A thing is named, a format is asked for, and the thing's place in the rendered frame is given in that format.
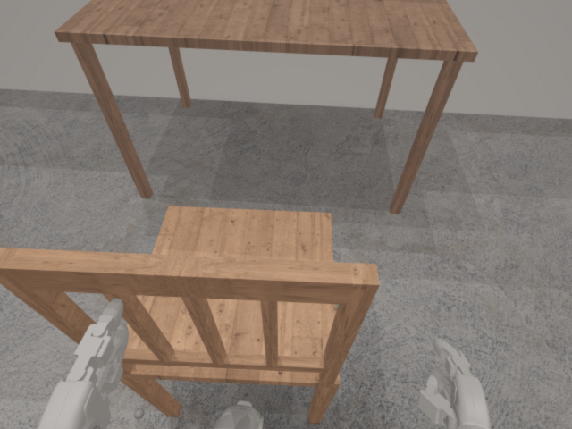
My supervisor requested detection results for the right robot hand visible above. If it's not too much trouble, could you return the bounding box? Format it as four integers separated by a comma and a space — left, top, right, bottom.
418, 338, 491, 429

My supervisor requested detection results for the table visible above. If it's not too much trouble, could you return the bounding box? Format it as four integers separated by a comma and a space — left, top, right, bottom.
55, 0, 478, 215

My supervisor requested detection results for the chair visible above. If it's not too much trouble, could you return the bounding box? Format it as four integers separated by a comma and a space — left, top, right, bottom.
0, 206, 380, 425

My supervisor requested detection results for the left robot thigh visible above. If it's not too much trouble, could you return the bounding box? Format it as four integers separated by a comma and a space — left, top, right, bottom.
213, 405, 264, 429

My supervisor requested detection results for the left robot hand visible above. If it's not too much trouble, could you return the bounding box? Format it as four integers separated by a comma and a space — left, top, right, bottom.
38, 298, 129, 429

